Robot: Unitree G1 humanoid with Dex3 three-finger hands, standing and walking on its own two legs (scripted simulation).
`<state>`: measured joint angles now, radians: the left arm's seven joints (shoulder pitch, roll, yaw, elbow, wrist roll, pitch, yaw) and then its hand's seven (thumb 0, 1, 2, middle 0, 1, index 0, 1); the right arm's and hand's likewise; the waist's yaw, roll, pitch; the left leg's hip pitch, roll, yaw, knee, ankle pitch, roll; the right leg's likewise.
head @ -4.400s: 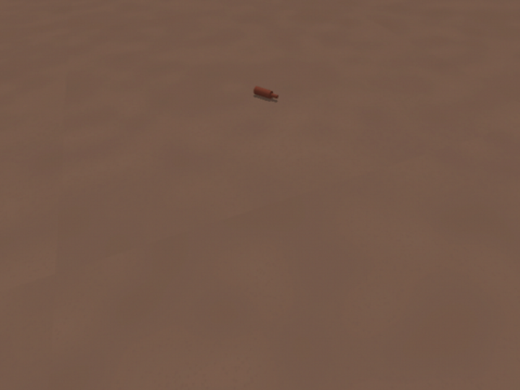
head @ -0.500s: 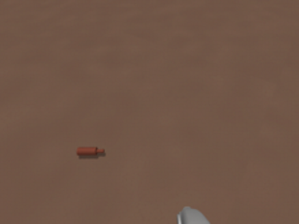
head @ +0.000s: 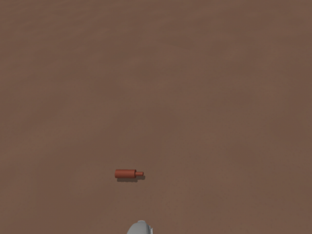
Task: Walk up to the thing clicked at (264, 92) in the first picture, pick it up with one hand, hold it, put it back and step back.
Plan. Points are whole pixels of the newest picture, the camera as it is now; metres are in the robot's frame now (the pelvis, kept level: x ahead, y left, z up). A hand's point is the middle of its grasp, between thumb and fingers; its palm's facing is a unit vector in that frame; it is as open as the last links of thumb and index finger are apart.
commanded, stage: walk up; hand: left
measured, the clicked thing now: (129, 173) +0.62 +0.33 -0.73
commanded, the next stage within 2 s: none
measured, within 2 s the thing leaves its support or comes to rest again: neither
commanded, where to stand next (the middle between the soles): +0.23 +0.13 m, yaw -4 degrees
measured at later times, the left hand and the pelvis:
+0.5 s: hand (39, 222) +0.19 +0.42 -0.12, palm faces -0.12 -0.87 -0.48, open 7.4 cm; pelvis +0.12 +0.13 +0.00, yaw -3 degrees
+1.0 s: hand (42, 201) +0.27 +0.47 -0.16, palm faces -0.06 -0.94 -0.35, open 7.4 cm; pelvis +0.17 +0.20 -0.01, yaw -4 degrees
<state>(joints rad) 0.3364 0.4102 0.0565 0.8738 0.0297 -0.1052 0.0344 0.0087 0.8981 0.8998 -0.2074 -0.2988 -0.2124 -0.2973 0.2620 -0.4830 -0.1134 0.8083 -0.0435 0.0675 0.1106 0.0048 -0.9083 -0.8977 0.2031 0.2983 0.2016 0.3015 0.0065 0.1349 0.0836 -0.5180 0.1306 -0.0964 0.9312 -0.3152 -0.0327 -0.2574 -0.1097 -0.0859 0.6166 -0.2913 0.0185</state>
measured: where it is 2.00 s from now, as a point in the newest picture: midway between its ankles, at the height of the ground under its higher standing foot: outside the picture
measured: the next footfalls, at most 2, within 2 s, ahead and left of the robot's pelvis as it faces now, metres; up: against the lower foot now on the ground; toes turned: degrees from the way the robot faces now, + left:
left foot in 0.08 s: +0.14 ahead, +0.21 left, +0.00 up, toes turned +4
right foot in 0.52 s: +0.23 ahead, +0.03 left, +0.00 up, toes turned -7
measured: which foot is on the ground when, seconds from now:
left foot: up 0.00-0.06, down 0.08-0.54, up 0.56-0.80, down 0.82-1.00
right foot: down 0.00-0.10, up 0.12-0.50, down 0.52-0.86, up 0.88-1.00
